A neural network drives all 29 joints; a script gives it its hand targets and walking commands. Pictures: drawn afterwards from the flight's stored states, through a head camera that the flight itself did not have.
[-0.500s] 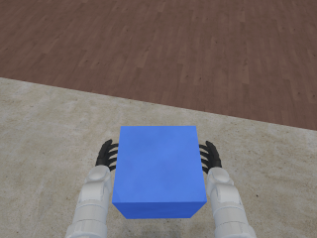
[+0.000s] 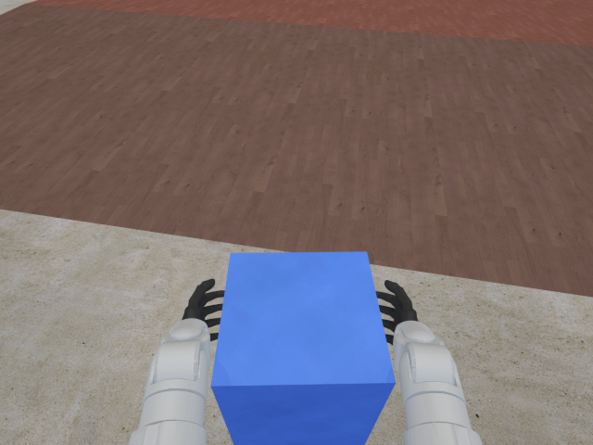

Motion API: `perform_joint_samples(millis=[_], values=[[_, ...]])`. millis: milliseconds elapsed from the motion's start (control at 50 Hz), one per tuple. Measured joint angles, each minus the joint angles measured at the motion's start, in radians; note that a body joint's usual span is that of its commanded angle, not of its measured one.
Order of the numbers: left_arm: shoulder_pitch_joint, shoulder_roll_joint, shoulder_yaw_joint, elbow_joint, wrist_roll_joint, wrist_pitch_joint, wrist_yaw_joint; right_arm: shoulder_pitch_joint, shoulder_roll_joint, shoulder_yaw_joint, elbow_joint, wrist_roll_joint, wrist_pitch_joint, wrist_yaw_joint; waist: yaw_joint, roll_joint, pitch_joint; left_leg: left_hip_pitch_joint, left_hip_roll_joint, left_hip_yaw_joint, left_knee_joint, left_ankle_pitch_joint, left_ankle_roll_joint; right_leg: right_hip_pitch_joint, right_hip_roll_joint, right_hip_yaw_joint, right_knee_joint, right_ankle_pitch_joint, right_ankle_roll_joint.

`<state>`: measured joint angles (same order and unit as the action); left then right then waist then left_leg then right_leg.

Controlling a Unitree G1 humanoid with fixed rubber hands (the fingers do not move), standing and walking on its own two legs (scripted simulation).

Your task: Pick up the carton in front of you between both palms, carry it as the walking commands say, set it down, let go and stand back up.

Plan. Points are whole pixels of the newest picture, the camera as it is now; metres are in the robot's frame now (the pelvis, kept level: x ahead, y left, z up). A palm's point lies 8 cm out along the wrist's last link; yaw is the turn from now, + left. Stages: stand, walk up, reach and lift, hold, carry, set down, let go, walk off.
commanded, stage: reach and lift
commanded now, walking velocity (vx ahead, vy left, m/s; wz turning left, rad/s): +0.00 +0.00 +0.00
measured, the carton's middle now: (299, 352) +0.30 +0.00 -0.05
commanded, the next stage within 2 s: hold in 0.82 s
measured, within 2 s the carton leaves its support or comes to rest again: neither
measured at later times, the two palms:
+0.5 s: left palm (195, 319) +0.30 +0.15 +0.03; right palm (405, 320) +0.30 -0.15 +0.04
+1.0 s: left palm (193, 313) +0.29 +0.15 +0.06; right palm (411, 315) +0.30 -0.15 +0.06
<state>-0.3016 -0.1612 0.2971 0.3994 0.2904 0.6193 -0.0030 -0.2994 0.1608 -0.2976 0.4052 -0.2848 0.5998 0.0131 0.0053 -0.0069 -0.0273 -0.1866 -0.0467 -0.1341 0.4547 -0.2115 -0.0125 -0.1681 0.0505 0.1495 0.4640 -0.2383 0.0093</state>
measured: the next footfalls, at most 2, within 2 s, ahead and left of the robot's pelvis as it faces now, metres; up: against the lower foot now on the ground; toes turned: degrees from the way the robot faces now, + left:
left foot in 1.90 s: +0.15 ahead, +0.10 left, +0.00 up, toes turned +7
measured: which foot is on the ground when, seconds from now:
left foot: down 0.00-1.00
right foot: down 0.00-1.00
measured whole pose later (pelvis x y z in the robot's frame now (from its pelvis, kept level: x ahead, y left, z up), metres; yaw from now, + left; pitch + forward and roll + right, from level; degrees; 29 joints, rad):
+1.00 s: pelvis +0.01 +0.00 +0.01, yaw +0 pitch -7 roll +0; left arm -0.25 -0.15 0.21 0.21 0.26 0.75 0.00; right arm -0.25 0.15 -0.22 0.21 -0.25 0.74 0.01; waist 0.00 -0.01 0.00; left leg -0.05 -0.04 -0.13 0.34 -0.18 -0.01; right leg -0.03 0.04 0.14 0.35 -0.20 0.01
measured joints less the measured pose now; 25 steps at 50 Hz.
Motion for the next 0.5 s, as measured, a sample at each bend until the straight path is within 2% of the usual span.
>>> perform_joint_samples(millis=[220,500], values=[[-0.033,-0.001,0.016,-0.019,0.004,0.005,-0.008,-0.033,0.010,-0.020,-0.020,-0.012,0.004,0.008,-0.003,-0.001,0.031,0.007,0.000,0.003,-0.008,0.010,0.000,0.007,-0.004,-0.003,-0.007,0.009,0.002],[0.020,0.005,-0.036,-0.084,-0.008,0.041,-0.002,0.014,-0.003,0.035,-0.080,0.001,0.043,0.008,-0.003,0.000,0.029,0.067,0.005,0.006,-0.064,0.017,0.003,0.067,-0.008,-0.005,-0.065,0.017,-0.001]])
